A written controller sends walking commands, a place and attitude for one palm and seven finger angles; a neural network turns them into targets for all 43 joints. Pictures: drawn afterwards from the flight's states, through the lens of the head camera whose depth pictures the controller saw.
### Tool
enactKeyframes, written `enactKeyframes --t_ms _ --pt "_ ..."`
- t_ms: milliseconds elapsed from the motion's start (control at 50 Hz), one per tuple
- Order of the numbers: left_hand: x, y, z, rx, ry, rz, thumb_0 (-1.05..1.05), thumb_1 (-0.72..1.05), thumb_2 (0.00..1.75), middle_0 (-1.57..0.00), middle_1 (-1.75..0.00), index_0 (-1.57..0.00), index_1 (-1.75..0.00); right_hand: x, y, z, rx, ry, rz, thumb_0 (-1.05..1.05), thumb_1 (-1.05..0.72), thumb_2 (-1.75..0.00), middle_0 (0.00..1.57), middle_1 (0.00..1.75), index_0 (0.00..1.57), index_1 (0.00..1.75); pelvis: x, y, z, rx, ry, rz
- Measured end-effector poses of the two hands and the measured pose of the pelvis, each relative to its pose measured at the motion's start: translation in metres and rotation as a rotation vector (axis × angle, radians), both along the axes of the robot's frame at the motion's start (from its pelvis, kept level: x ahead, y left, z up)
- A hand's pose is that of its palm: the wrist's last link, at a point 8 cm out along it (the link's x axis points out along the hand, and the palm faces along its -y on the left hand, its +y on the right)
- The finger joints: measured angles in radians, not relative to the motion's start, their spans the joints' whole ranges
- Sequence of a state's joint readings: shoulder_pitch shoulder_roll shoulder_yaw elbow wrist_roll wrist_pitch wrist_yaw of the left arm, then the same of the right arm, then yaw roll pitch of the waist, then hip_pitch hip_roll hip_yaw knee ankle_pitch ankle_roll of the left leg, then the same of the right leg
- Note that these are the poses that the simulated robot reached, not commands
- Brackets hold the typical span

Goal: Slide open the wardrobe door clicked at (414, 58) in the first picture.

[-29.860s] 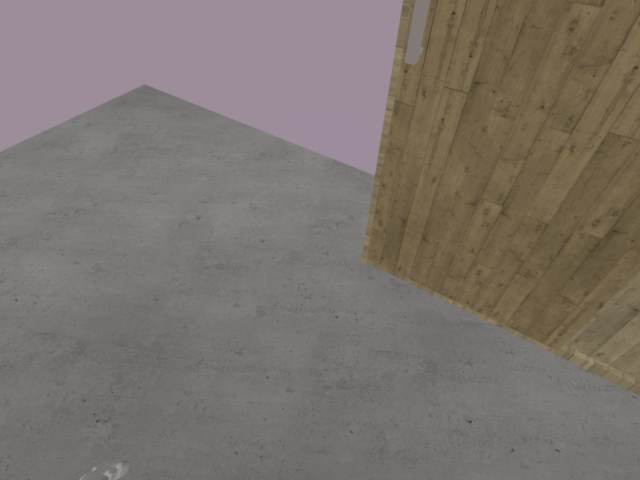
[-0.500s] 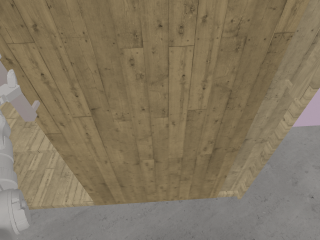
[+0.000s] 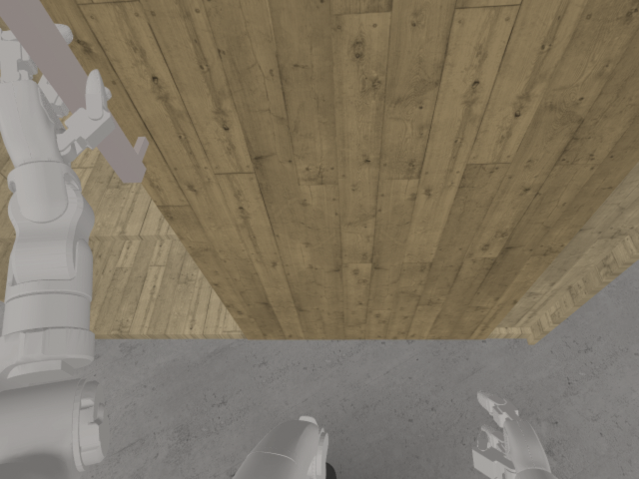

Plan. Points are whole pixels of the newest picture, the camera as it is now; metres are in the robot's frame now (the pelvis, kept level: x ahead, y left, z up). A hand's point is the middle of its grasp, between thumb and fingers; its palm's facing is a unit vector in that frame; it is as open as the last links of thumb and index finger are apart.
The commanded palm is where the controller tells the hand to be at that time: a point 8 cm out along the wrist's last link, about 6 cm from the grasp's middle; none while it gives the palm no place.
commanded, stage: stop walking and hold the door there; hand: left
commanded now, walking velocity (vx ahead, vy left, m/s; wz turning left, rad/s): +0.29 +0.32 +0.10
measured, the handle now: (72, 57) +0.46 +0.30 +0.26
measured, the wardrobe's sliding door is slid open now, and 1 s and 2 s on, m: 0.56 0.56 0.56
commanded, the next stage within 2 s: loosen the grip on the handle in 1.28 s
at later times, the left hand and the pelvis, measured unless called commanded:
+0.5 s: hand (100, 110) +0.42 +0.27 +0.22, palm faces +0.23 -0.97 -0.09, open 6.2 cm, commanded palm +0.39 +0.29 +0.20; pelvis +0.02 +0.10 -0.01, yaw +5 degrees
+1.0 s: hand (100, 109) +0.42 +0.27 +0.22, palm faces +0.26 -0.96 -0.09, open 6.3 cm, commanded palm +0.39 +0.27 +0.20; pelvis +0.03 +0.08 +0.01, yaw +3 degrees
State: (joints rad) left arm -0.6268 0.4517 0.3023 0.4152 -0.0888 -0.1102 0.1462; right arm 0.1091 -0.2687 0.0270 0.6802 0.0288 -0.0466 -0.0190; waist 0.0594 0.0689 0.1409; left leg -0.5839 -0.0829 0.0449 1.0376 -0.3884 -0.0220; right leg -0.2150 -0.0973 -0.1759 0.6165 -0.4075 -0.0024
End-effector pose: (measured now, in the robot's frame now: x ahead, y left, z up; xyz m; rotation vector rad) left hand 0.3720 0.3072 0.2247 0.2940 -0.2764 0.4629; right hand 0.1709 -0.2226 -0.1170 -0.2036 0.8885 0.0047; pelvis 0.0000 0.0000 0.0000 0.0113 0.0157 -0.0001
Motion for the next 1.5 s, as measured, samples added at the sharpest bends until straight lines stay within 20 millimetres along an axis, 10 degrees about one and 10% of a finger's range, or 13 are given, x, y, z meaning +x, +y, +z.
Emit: enactKeyframes --t_ms 220,400,540,800,1080,1500 --pt "0.019 0.013 -0.009 0.005 -0.169 -0.243 -0.15 0.66 0.83 -0.46 -1.4 -0.24 -1.35 0.001 0.03 -0.002 -0.165 0.026 -0.119 0.02 -0.9 -0.9 0.2 0.3 0.2 0.3 0.026 0.082 -0.017 0.021 -0.024 0.046" --pt "0.019 0.011 -0.01 -0.079 -0.181 -0.28 -0.1 0.7 0.83 -0.46 -1.4 -0.22 -1.34 0.031 0.13 -0.011 0.059 -0.048 0.009 0.01 -0.9 -0.9 0.19 0.3 0.2 0.3 0.019 0.092 -0.017 -0.002 -0.061 0.059" --pt "0.018 0.012 -0.008 -0.106 -0.147 -0.316 -0.07 0.73 0.8 -0.46 -1.4 -0.22 -1.37 0.044 0.161 0.001 0.074 -0.041 0.065 0.01 -0.9 -0.9 0.2 0.3 0.2 0.3 0.028 0.107 -0.004 -0.002 -0.029 0.089" --pt "0.018 0.013 -0.007 -0.18 -0.132 -0.394 0.0 0.74 0.79 -0.46 -1.4 -0.24 -1.38 0.051 0.152 0.047 -0.018 -0.081 0.077 0.01 -0.9 -0.9 0.2 0.3 0.2 0.3 0.024 0.119 0.018 -0.074 -0.036 0.072" --pt "0.011 0.004 -0.003 -0.075 -0.064 -0.196 -0.05 0.72 0.82 -0.46 -1.4 -0.16 -1.37 0.053 0.102 0.016 0.028 -0.068 0.05 0.01 -0.9 -0.9 0.2 0.3 0.2 0.3 0.026 0.07 0.007 -0.026 -0.037 0.094" --pt "0.01 0.016 -0.003 -0.173 0.02 -0.179 -0.07 0.55 0.76 -0.46 -1.4 -0.27 -1.36 0.017 0.065 0.034 0.005 -0.115 0.009 0.01 -0.9 -0.9 0.2 0.3 0.2 0.3 0.02 0.048 0.012 0.002 0.008 0.109"
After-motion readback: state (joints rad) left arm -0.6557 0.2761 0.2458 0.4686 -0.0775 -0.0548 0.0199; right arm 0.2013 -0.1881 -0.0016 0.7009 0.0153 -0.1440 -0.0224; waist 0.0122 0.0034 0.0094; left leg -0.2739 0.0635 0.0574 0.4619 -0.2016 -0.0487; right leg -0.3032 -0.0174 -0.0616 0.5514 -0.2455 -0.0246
